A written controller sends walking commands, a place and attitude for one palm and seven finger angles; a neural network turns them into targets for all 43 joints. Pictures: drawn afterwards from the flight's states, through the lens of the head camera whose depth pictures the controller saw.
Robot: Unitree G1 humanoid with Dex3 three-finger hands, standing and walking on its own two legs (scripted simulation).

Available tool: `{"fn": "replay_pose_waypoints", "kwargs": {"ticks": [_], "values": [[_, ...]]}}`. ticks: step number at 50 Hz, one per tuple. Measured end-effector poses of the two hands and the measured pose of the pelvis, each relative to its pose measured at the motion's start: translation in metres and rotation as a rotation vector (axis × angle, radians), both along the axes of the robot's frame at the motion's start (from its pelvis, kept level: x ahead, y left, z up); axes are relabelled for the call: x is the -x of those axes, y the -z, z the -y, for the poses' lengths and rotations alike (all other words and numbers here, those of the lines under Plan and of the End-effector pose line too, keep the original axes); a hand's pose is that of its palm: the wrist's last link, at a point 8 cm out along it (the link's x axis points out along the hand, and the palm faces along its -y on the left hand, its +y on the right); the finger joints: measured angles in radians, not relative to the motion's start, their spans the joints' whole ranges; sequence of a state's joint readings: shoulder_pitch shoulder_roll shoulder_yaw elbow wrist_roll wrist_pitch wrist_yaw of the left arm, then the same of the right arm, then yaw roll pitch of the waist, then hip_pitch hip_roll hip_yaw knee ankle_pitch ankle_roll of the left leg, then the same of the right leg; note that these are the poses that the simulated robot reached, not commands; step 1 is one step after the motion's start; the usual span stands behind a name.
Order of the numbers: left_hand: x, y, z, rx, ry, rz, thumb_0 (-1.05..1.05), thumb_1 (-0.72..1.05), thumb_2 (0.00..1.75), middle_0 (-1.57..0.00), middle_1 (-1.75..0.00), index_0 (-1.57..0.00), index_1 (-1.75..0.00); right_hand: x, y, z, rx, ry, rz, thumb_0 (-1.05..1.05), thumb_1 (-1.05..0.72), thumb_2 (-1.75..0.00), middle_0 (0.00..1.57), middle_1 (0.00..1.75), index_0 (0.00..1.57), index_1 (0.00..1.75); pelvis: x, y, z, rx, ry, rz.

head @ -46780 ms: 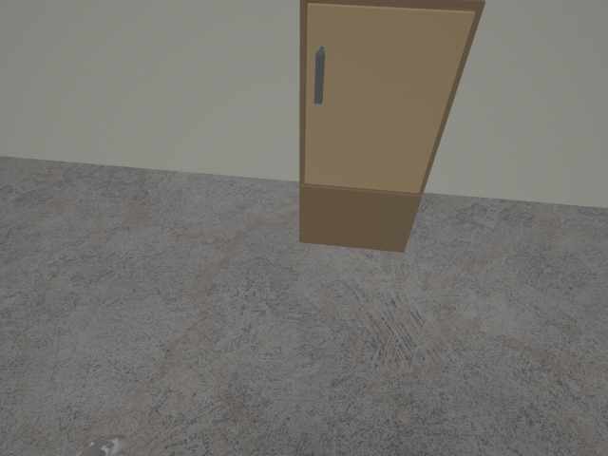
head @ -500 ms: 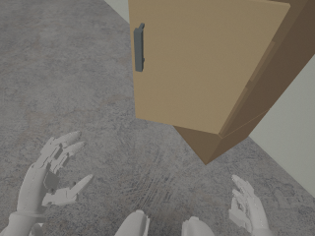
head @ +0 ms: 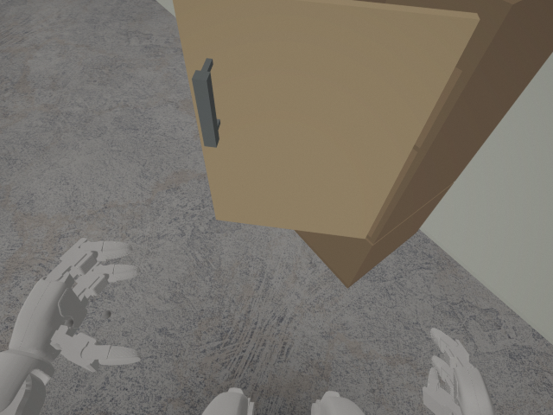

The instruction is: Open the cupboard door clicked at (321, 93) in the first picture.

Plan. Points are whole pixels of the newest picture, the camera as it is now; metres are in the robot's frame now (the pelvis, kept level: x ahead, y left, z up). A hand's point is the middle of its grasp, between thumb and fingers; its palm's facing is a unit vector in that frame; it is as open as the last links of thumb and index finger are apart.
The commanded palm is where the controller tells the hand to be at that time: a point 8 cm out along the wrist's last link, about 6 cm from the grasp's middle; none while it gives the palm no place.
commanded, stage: raise the hand with hooked fingers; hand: left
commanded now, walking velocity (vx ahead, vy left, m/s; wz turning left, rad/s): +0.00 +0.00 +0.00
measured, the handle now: (210, 104) +0.59 +0.16 +0.09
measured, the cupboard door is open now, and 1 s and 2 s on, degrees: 45 45 45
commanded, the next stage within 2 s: move the hooked fingers beside the handle in 0.96 s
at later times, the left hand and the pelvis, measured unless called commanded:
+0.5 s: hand (63, 250) +0.28 +0.27 +0.11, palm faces -0.01 -1.00 -0.05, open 14.0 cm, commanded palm +0.25 +0.32 +0.10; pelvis -0.01 +0.00 +0.02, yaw +0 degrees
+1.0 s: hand (66, 259) +0.28 +0.27 +0.10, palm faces -0.04 -1.00 -0.05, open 14.0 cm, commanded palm +0.25 +0.32 +0.10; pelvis -0.01 +0.00 +0.02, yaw +0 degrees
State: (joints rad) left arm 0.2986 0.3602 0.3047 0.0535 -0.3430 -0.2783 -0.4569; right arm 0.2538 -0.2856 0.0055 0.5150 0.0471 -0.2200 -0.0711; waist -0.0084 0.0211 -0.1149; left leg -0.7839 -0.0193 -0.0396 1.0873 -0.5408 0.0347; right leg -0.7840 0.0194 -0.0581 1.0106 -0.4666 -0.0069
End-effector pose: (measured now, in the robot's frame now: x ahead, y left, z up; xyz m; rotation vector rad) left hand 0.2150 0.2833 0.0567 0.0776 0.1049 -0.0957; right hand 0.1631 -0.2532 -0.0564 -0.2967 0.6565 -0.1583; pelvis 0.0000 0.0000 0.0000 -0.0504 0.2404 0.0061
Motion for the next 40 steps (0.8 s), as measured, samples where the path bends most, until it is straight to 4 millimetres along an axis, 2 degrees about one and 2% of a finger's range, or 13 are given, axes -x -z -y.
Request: {"fn": "replay_pose_waypoints", "kwargs": {"ticks": [4,6,10,14,18,22,26,30,33,40], "values": [[-0.008,-0.031,-0.012,-0.012,-0.055,0.132,-0.01,-0.32,0.37,-0.29,-1.09,-0.29,-1.08,-0.009,-0.010,-0.007,-0.018,-0.019,0.037,0.01,-0.90,-0.90,0.20,0.30,0.21,0.30,-0.003,-0.005,0.002,0.001,-0.002,0.017],[-0.011,-0.040,-0.021,-0.014,-0.088,0.163,-0.01,-0.36,0.35,-0.29,-1.11,-0.29,-1.11,-0.012,-0.011,-0.011,-0.031,-0.033,0.042,0.01,-0.90,-0.90,0.20,0.30,0.21,0.30,-0.003,-0.007,0.003,0.001,-0.007,0.021],[-0.018,-0.032,-0.031,0.008,-0.098,0.075,-0.01,-0.43,0.33,-0.29,-1.16,-0.29,-1.16,-0.011,-0.010,-0.016,-0.052,-0.050,0.034,0.01,-0.90,-0.90,0.21,0.30,0.21,0.30,0.000,-0.009,0.004,0.000,-0.012,0.027],[-0.022,-0.021,-0.028,0.023,-0.056,-0.012,-0.01,-0.47,0.31,-0.30,-1.18,-0.29,-1.18,-0.003,-0.009,-0.015,-0.051,-0.043,0.018,0.01,-0.90,-0.90,0.21,0.30,0.21,0.30,0.003,-0.012,0.003,-0.002,-0.007,0.036],[-0.030,-0.035,-0.027,0.012,-0.044,0.072,-0.01,-0.48,0.30,-0.30,-1.19,-0.29,-1.19,0.009,-0.009,-0.012,-0.035,-0.027,-0.008,0.01,-0.90,-0.90,0.21,0.30,0.21,0.30,0.005,-0.014,0.004,-0.004,0.000,0.050],[-0.041,-0.053,-0.038,0.012,-0.072,0.157,-0.01,-0.49,0.30,-0.30,-1.20,-0.30,-1.19,0.023,-0.009,-0.008,-0.027,-0.005,-0.039,0.01,-0.90,-0.90,0.21,0.30,0.21,0.30,0.007,-0.016,0.005,-0.005,0.001,0.061],[-0.050,-0.052,-0.047,0.031,-0.072,0.092,-0.01,-0.50,0.30,-0.30,-1.20,-0.30,-1.20,0.035,-0.008,-0.003,-0.028,0.021,-0.063,0.01,-0.90,-0.90,0.21,0.30,0.21,0.30,0.009,-0.019,0.004,-0.007,0.002,0.063],[-0.050,-0.045,-0.040,0.029,-0.028,0.027,-0.01,-0.50,0.30,-0.30,-1.20,-0.29,-1.20,0.044,-0.011,0.001,-0.028,0.038,-0.067,0.01,-0.90,-0.90,0.21,0.30,0.21,0.30,0.009,-0.022,0.000,-0.010,0.012,0.062],[-0.047,-0.044,-0.036,0.032,-0.024,0.054,-0.01,-0.50,0.30,-0.30,-1.20,-0.29,-1.20,0.047,-0.012,0.002,-0.021,0.042,-0.068,0.01,-0.90,-0.90,0.21,0.30,0.21,0.30,0.010,-0.022,-0.001,-0.014,0.018,0.063],[-0.044,-0.042,-0.042,0.045,-0.080,0.105,-0.01,-0.50,0.30,-0.30,-1.20,-0.30,-1.20,0.047,-0.013,-0.001,-0.012,0.030,-0.077,0.01,-0.90,-0.90,0.21,0.30,0.21,0.30,0.013,-0.021,0.000,-0.012,0.012,0.068]]}}
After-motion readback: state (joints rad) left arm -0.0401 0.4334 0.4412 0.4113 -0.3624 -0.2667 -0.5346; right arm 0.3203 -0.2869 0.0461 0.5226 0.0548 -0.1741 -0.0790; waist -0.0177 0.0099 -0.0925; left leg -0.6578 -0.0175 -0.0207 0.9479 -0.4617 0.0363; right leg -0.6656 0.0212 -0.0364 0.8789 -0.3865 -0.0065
